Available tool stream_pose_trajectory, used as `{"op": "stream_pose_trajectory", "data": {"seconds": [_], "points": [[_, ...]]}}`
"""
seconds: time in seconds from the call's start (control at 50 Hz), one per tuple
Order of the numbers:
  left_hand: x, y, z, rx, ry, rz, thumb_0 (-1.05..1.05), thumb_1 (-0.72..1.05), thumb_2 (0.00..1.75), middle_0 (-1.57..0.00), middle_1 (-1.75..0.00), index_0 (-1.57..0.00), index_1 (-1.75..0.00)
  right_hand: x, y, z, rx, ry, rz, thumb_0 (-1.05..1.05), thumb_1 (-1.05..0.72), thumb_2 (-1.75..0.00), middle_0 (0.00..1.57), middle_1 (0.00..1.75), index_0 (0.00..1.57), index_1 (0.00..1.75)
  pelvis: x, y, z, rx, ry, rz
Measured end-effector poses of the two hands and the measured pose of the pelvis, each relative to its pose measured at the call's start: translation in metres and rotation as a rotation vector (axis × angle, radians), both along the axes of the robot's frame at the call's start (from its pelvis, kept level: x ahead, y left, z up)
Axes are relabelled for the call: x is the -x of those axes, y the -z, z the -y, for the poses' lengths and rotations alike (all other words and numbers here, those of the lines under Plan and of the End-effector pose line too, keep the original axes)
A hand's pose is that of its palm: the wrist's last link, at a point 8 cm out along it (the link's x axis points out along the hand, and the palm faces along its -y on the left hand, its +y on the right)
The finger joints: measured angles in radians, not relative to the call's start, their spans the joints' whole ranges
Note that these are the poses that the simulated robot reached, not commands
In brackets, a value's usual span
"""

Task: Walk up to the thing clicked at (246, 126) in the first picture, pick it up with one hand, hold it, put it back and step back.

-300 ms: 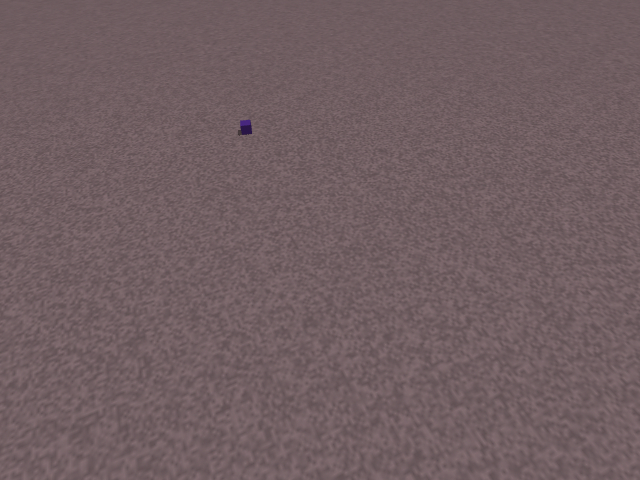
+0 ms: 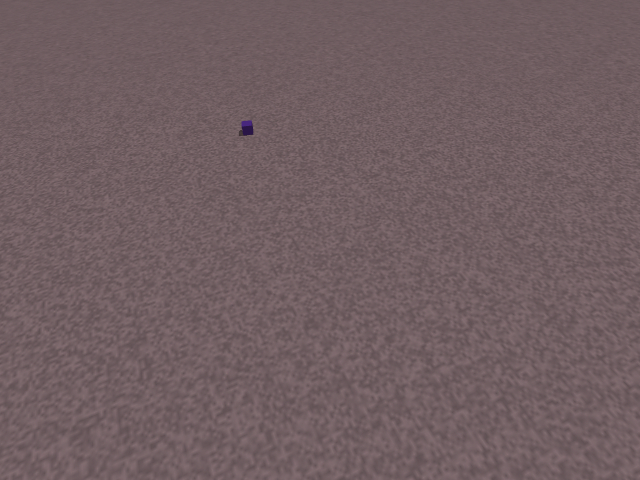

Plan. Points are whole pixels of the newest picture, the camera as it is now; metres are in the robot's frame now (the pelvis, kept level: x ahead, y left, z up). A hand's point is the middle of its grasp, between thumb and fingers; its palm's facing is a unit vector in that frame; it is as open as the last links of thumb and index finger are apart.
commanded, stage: stand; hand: left
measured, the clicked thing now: (247, 127) +2.04 +0.55 -0.75
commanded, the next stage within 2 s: walk up in 0.82 s
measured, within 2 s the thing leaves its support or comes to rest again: neither
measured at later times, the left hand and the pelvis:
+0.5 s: hand out of the picture +0.07 +0.25 -0.16, palm faces -0.02 -0.94 -0.34, open 7.4 cm; pelvis +0.01 +0.00 +0.00, yaw +0 degrees
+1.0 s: hand out of the picture +0.08 +0.30 -0.14, palm faces -0.17 -0.89 -0.42, open 7.4 cm; pelvis +0.02 +0.03 -0.01, yaw -8 degrees
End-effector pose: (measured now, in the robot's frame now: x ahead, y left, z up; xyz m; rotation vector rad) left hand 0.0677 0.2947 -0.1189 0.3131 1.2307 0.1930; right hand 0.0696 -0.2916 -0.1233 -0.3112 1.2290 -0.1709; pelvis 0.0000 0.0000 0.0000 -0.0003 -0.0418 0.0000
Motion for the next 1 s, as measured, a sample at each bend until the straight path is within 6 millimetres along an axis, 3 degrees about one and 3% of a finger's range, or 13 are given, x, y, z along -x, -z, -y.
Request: {"op": "stream_pose_trajectory", "data": {"seconds": [0.84, 0.94, 1.0], "points": [[-0.009, -0.003, -0.001, -0.003, -0.003, 0.009, 0.00, 0.90, 0.90, -0.20, -0.30, -0.20, -0.30, -0.016, -0.002, 0.002, -0.007, -0.005, 0.020, 0.01, -0.91, -0.90, 0.21, 0.30, 0.20, 0.30, -0.009, -0.001, 0.000, -0.004, 0.009, -0.008], [-0.006, -0.008, -0.023, -0.051, 0.091, -0.064, 0.00, 0.90, 0.90, -0.20, -0.30, -0.21, -0.30, -0.028, -0.007, 0.016, -0.026, 0.041, 0.152, 0.01, -0.91, -0.90, 0.21, 0.30, 0.20, 0.30, -0.014, 0.007, -0.015, -0.003, 0.106, -0.065], [-0.018, -0.015, -0.048, -0.100, 0.122, -0.087, 0.01, 0.90, 0.90, -0.21, -0.30, -0.21, -0.30, -0.030, -0.011, 0.017, -0.010, 0.066, 0.180, 0.01, -0.91, -0.90, 0.21, 0.30, 0.20, 0.30, -0.022, 0.008, -0.029, 0.007, 0.131, -0.091]]}}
